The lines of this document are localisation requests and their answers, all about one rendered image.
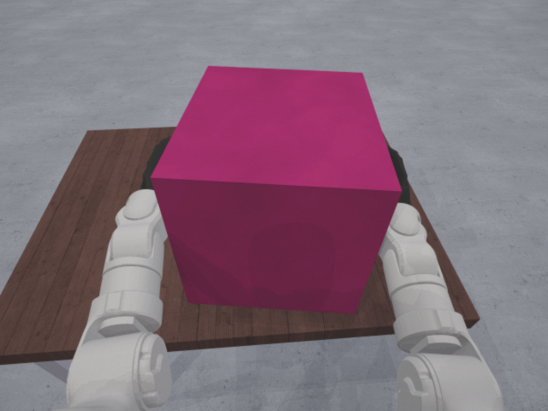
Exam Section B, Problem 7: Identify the left robot hand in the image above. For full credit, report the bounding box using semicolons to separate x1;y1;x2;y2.
140;135;172;190

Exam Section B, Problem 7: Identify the left robot forearm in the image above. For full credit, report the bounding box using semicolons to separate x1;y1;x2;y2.
66;189;168;407

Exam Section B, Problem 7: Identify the right robot forearm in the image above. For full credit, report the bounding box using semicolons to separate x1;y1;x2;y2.
378;203;504;411

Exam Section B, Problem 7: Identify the right robot upper arm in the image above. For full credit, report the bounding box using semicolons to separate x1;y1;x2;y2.
396;353;503;411

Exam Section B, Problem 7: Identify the carton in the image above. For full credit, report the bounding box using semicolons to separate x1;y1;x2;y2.
150;66;402;314

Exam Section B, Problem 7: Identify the table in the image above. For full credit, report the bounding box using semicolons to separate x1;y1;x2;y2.
0;127;480;384

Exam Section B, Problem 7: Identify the right robot hand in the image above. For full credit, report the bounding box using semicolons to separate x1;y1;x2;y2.
387;146;411;205

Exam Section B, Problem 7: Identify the left robot upper arm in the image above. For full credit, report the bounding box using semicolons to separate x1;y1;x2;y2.
53;331;172;411

